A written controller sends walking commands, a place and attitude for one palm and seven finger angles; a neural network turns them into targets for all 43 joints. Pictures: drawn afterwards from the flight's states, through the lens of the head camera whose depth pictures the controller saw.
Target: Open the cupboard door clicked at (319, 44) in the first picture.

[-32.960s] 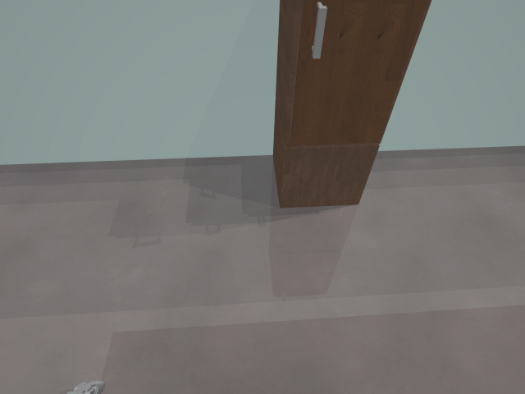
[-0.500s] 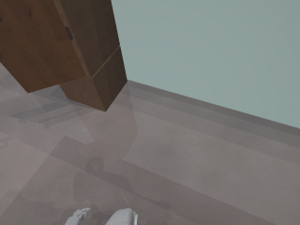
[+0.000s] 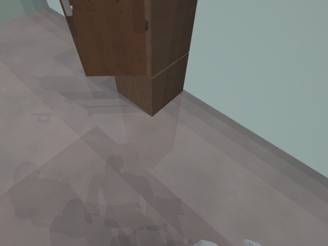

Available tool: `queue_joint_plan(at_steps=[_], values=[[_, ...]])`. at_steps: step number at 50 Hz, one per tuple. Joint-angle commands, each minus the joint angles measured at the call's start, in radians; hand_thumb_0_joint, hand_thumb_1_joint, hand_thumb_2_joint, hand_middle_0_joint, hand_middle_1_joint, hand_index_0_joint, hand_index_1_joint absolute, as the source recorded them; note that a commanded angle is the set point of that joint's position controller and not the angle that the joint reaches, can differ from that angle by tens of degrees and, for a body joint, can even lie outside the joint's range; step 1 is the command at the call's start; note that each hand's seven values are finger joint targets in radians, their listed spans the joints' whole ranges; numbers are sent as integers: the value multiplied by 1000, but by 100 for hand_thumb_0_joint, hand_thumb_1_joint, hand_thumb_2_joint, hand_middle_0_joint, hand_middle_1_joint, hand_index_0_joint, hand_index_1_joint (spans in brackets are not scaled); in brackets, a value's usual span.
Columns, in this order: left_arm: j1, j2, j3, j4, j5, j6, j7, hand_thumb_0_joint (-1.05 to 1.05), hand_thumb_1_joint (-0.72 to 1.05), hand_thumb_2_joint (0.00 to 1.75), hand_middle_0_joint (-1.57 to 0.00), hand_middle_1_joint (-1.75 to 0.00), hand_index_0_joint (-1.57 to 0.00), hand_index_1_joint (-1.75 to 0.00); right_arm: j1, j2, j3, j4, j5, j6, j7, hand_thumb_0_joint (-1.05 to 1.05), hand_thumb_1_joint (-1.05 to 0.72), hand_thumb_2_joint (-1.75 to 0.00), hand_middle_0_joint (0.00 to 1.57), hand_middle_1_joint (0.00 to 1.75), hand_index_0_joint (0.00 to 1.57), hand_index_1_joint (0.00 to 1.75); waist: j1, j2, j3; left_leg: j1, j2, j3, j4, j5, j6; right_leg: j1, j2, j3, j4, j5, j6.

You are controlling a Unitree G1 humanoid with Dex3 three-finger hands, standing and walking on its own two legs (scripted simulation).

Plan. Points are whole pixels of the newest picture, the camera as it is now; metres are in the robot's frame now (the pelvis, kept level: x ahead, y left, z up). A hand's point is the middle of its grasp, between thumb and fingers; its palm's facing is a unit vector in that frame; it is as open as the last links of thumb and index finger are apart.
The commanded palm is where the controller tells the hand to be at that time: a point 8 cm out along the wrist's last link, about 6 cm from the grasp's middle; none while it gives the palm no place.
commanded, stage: turn to face it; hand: left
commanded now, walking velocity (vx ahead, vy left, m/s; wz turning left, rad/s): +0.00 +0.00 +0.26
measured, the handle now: out of the picture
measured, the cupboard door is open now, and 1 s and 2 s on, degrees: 46 46 46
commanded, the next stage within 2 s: take the last steps up to it in 0.06 s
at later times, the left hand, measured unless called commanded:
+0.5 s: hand out of the picture -0.01 +0.17 -0.16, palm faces +0.26 -0.94 -0.21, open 7.3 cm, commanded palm none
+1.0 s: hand (70, 198) +0.25 +0.30 -0.16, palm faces +0.19 -0.97 -0.17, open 7.4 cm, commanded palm none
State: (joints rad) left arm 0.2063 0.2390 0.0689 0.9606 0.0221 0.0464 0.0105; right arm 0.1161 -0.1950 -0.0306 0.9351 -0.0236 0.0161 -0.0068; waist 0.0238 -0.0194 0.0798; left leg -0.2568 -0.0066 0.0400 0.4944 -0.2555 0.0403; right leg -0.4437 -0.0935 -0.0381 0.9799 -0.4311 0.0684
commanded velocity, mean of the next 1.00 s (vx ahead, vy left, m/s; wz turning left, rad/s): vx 0.26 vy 0.07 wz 0.08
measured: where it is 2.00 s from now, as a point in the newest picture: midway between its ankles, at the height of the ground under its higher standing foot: (140, 193)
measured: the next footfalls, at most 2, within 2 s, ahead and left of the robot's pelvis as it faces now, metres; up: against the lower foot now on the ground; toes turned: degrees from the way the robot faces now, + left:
right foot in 0.14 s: +0.03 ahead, -0.14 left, +0.00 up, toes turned -2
left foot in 0.62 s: +0.12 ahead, +0.18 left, +0.00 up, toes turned +20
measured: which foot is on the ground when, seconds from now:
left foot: down 0.00-0.16, up 0.18-0.60, down 0.62-1.00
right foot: up 0.00-0.12, down 0.14-0.62, up 0.64-1.00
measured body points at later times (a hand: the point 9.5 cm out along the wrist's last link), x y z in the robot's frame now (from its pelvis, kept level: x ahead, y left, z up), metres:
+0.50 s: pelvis +0.04 -0.01 +0.01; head +0.08 -0.01 +0.45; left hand -0.02 +0.22 -0.14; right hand +0.13 -0.24 -0.15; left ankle +0.03 +0.14 -0.68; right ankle -0.01 -0.14 -0.74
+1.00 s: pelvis +0.17 +0.11 +0.00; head +0.19 +0.12 +0.45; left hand +0.23 +0.35 -0.15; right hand +0.16 -0.12 -0.15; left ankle +0.08 +0.16 -0.74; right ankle +0.29 +0.01 -0.69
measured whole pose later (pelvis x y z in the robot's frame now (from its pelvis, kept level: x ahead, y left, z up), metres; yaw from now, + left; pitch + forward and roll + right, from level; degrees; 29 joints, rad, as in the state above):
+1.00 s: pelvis +0.17 +0.11 +0.00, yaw +10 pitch +0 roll +1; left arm 0.11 0.17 0.06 1.01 0.03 -0.01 -0.01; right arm 0.39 -0.15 -0.03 1.12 -0.03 -0.06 -0.02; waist -0.02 -0.03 0.05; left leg 0.00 -0.05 0.19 0.30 -0.30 0.07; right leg -0.56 -0.11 -0.08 0.88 -0.18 0.00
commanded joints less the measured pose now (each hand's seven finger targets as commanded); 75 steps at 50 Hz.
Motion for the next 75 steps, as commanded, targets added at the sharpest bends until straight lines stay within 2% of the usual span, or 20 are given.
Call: queue_joint_plan(at_steps=[1,5,6,8,12,21,26,29,30,31,32,38,52,56,57,58,59,61,65,75], values=[[13,28,3,-68,-7,-20,0,0,90,90,-20,-30,-20,-30,54,-188,-56,-26,-4,-4,-12,0,-90,-90,20,30,20,30,-38,166,-102,76,244,-215,-146,387,128,64,34,-22,-161,-4,-3],[86,30,4,-40,-11,-42,7,0,90,90,-20,-30,-20,-30,40,-164,-56,-17,5,-1,-11,0,-90,-90,20,30,20,30,0,138,-133,13,201,-233,-59,348,85,267,53,-35,-472,178,-16],[123,58,9,-28,-7,-54,12,0,90,90,-20,-30,-20,-30,37,-141,-54,-17,12,-3,-7,0,-90,-90,20,30,20,30,17,66,-150,-38,148,-190,9,237,34,361,-1,10,-591,277,-28],[122,165,18,-22,5,-68,19,0,90,90,-20,-30,-20,-30,42,-66,-42,-33,19,3,4,0,-90,-90,20,30,20,30,17,-238,-111,-202,-34,-43,322,-309,-60,376,-342,297,-686,495,-202],[79,91,13,-26,-5,-82,18,0,90,90,-20,-30,-20,-30,48,-87,-58,23,7,20,18,0,-90,-90,20,30,20,30,-2,-137,-43,-338,35,-85,664,-161,-78,374,-263,180,-705,413,-189],[214,77,19,60,6,-114,8,0,90,90,-20,-30,-20,-30,-37,-40,-44,13,1,7,46,0,-90,-90,20,30,20,30,46,-139,-7,-407,82,-2,459,-60,-97,465,-295,48,-764,345,-170],[222,102,18,97,13,-111,2,0,90,90,-20,-30,-20,-30,-73,-20,-26,-7,6,-10,59,0,-90,-90,20,30,20,30,42,-183,13,-240,46,82,205,-66,-70,387,-278,-34,-725,372,-153],[165,113,22,96,8,-102,0,0,90,90,-20,-30,-20,-30,81,-46,-29,33,3,-31,50,0,-90,-90,20,30,20,30,-43,-136,-28,79,-8,153,3,-11,-45,236,-229,-101,-605,324,-118],[149,87,17,88,5,-100,-5,0,90,90,-20,-30,-20,-30,218,-103,-43,77,1,-42,37,0,-90,-90,20,30,20,30,-104,-19,-101,274,16,125,-55,-18,-29,166,-177,-156,-411,354,-90],[172,19,5,62,-5,-95,-15,0,90,90,-20,-30,-20,-30,351,-217,-76,106,-12,-51,20,0,-90,-90,20,30,20,30,-152,250,-194,468,253,-208,-93,-19,61,-54,-41,-219,-125,66,-38],[83,-8,-11,12,-5,-95,-12,0,90,90,-20,-30,-20,-30,454,-269,-86,126,-7,-44,1,0,-90,-90,20,30,20,30,-185,283,-194,467,385,-381,-206,7,139,-189,15,-127,107,-186,-45],[110,-42,-6,79,6,-72,-23,0,90,90,-20,-30,-20,-30,218,-82,-29,86,0,-88,-16,0,-90,-90,20,30,20,30,-24,113,-29,145,293,-105,-308,191,112,-163,-69,12,213,136,-60],[-174,-44,-16,-40,-1,-69,-30,0,90,90,-20,-30,-20,-30,405,-68,-14,199,-11,-88,-25,0,-90,-90,20,30,20,30,-59,83,62,275,285,-6,-249,546,109,-114,6,-59,-254,220,-99],[71,-2,3,23,-1,-85,-24,0,90,90,-20,-30,-20,-30,367,-93,-16,211,0,-82,-26,0,-90,-90,20,30,20,30,63,46,-54,167,223,51,71,760,57,312,84,-104,-422,244,-150],[238,65,23,68,4,-98,-14,0,90,90,-20,-30,-20,-30,342,-81,-18,195,15,-87,-18,0,-90,-90,20,30,20,30,130,-48,-149,-15,150,101,306,587,18,570,-41,58,-459,296,-208],[341,149,46,103,-3,-100,-4,0,90,90,-20,-30,-20,-30,355,-33,-16,164,25,-92,-15,0,-90,-90,20,30,20,30,130,-219,-228,-284,-10,130,655,-168,-35,758,-330,484,-588,458,-347],[286,162,44,87,-18,-101,1,0,90,90,-20,-30,-20,-30,293,-49,-23,148,27,-78,-11,0,-90,-90,20,30,20,30,116,-177,-188,-325,24,-2,821,-309,-21,609,-389,565,-690,299,-380],[99,66,16,41,-16,-100,10,0,90,90,-20,-30,-20,-30,208,-7,-26,124,11,-62,-4,0,-90,-90,20,30,20,30,32,-30,1,-351,115,-71,788,-144,-22,305,-309,384,-773,93,-298],[62,-26,-2,53,-4,-127,6,0,90,90,-20,-30,-20,-30,307,52,-21,165,-3,-35,6,0,-90,-90,20,30,20,30,-51,-102,-26,-210,133,-6,529,-47,-62,180,-185,87,-802,293,-222],[116,46,1,127,-4,-116,-4,0,90,90,-20,-30,-20,-30,138,5,-18,112,2,-64,21,0,-90,-90,20,30,20,30,-37,-108,-18,-10,40,94,28,72,-63,246,-150,15,-665,388,-178]])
